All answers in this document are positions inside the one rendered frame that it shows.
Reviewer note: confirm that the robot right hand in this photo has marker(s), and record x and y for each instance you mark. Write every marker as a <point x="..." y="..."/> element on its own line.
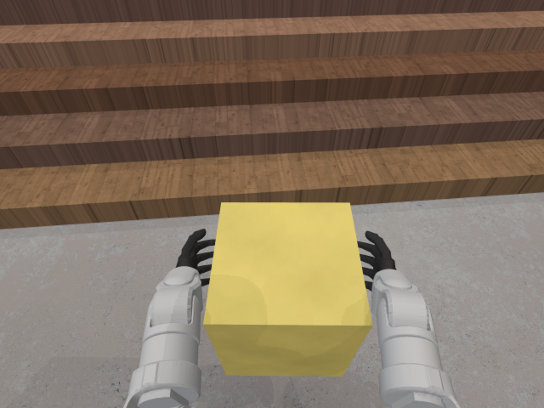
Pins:
<point x="382" y="256"/>

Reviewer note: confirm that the robot left forearm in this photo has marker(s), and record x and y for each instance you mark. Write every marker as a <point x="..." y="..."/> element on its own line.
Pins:
<point x="168" y="373"/>

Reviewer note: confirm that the carton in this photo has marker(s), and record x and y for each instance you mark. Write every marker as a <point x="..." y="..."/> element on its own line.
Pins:
<point x="287" y="295"/>

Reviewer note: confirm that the robot left hand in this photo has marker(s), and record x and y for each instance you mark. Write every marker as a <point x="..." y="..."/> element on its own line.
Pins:
<point x="189" y="256"/>

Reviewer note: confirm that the robot right forearm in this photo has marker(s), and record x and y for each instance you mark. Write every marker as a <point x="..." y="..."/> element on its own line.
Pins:
<point x="412" y="375"/>

